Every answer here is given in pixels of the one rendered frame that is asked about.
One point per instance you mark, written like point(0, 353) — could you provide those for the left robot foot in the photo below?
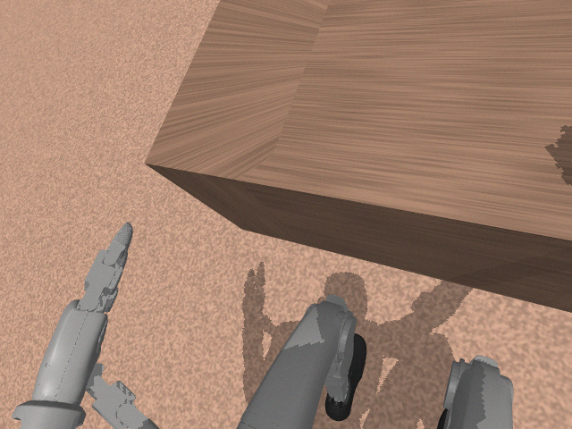
point(339, 411)

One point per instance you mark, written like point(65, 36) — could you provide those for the left robot arm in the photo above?
point(42, 414)

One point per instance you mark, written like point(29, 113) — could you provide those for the left robot hand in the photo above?
point(69, 366)

